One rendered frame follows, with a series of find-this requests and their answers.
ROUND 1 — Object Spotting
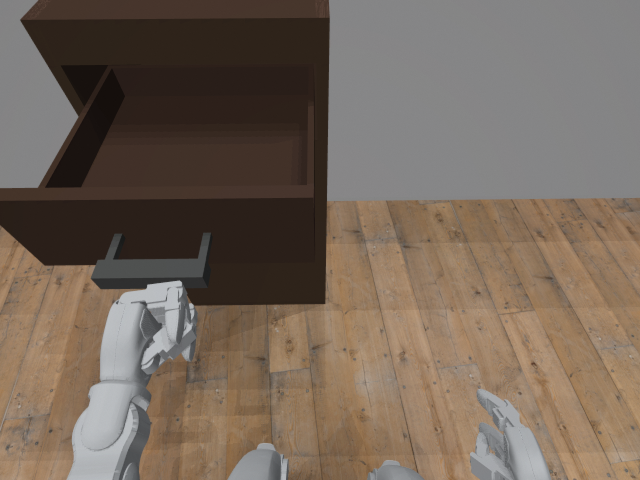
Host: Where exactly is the robot left hand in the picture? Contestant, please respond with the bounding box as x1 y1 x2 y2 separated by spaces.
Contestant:
100 281 198 388

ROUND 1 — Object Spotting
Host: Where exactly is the robot right hand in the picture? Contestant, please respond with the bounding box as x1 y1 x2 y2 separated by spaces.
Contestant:
470 389 551 480

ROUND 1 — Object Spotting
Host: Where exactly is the drawer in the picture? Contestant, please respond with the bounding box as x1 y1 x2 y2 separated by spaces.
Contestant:
0 64 315 266

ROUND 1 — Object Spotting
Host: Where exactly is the cabinet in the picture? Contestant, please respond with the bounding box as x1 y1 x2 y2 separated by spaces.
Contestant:
20 0 330 306

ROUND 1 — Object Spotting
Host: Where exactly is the handle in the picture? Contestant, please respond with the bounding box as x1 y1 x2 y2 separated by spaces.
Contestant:
90 233 213 289

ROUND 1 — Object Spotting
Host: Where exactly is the robot left shin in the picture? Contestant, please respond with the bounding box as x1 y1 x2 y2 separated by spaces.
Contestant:
256 443 276 451

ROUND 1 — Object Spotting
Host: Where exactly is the robot left thigh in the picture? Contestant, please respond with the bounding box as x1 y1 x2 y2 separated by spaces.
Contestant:
227 449 289 480

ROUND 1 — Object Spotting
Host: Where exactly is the left robot forearm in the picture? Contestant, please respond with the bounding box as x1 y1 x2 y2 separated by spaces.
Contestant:
67 380 151 480

